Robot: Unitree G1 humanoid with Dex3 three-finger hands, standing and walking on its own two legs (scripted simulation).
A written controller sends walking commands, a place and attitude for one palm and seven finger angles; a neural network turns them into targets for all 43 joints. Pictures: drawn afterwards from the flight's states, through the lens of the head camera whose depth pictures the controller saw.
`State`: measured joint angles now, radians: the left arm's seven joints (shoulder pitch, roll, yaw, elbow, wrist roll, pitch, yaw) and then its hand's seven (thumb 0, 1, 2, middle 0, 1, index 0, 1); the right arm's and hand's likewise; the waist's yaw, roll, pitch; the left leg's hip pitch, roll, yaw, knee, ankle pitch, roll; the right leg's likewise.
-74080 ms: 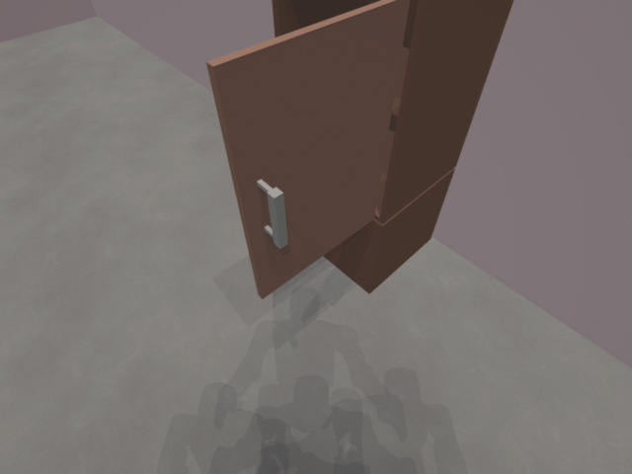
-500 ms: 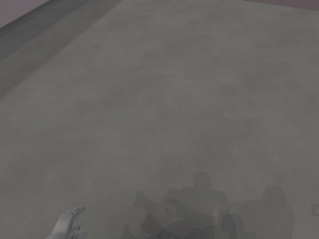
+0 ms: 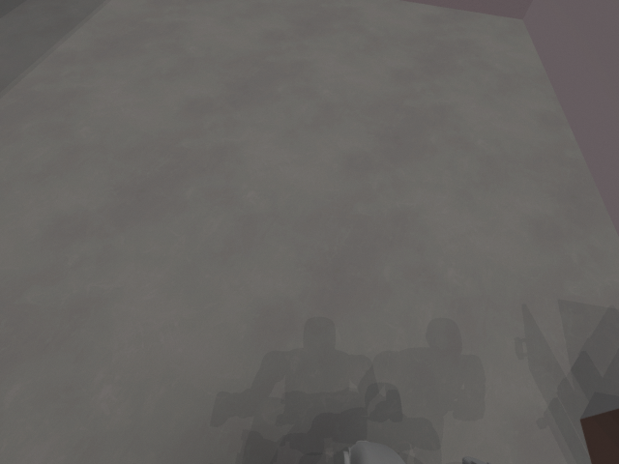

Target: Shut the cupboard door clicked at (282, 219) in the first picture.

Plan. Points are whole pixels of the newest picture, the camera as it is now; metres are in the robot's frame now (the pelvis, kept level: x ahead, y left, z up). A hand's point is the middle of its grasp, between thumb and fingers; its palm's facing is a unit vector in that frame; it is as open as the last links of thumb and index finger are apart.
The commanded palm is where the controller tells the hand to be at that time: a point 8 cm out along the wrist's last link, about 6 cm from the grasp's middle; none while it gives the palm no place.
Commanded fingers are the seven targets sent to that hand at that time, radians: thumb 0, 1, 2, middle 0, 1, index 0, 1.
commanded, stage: turn to face it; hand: left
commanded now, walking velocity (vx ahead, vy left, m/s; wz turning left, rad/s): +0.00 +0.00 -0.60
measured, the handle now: out of the picture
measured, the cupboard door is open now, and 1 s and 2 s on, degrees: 18 18 18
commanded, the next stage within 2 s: none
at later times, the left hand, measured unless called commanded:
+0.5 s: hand (213, 452) +0.15 +0.14 -0.17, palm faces -0.28 -0.93 -0.22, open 7.4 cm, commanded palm none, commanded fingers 0.00 0.90 0.90 -0.20 -0.30 -0.20 -0.30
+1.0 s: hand (272, 398) +0.23 +0.07 -0.16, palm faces -0.56 -0.78 -0.28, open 7.4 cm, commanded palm none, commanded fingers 0.00 0.90 0.90 -0.20 -0.30 -0.20 -0.30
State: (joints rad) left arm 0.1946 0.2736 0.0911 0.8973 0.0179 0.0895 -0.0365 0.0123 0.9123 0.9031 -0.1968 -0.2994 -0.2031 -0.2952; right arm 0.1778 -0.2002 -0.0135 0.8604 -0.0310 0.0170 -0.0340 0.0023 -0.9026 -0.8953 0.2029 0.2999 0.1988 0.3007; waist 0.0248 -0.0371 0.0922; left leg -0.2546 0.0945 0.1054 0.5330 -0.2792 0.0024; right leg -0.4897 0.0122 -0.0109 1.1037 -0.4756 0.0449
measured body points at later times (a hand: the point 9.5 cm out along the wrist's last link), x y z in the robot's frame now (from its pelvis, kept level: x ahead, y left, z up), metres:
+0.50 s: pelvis +0.01 -0.02 +0.00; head +0.05 -0.03 +0.44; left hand +0.16 +0.19 -0.15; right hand +0.02 -0.31 -0.14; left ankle +0.05 +0.10 -0.71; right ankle -0.03 -0.15 -0.74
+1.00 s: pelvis +0.01 -0.04 -0.01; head +0.04 -0.08 +0.43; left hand +0.26 +0.11 -0.14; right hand -0.11 -0.29 -0.16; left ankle +0.06 +0.09 -0.70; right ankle -0.06 -0.13 -0.74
